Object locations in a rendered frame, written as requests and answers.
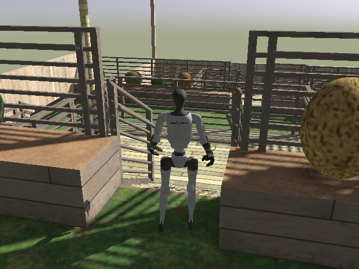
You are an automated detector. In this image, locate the robot right foot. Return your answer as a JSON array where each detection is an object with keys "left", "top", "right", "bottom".
[{"left": 187, "top": 216, "right": 195, "bottom": 230}]

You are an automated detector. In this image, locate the right robot forearm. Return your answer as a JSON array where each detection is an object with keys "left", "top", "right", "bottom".
[{"left": 202, "top": 136, "right": 214, "bottom": 157}]

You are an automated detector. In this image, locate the right robot upper arm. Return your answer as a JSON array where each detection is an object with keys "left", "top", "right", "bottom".
[{"left": 191, "top": 113, "right": 207, "bottom": 145}]

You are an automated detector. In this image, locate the left robot upper arm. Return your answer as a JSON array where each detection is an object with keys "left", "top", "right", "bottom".
[{"left": 152, "top": 113, "right": 168, "bottom": 143}]

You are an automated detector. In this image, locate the left robot forearm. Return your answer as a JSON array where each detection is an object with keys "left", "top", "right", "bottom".
[{"left": 149, "top": 134, "right": 158, "bottom": 150}]

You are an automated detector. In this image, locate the robot right hand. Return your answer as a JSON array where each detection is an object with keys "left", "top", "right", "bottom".
[{"left": 202, "top": 155, "right": 215, "bottom": 166}]

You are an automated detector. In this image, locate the left robot thigh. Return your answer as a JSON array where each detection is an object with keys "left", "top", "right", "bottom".
[{"left": 160, "top": 156, "right": 172, "bottom": 196}]

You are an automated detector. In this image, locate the robot left hand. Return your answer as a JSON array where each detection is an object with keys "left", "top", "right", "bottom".
[{"left": 150, "top": 146, "right": 163, "bottom": 156}]

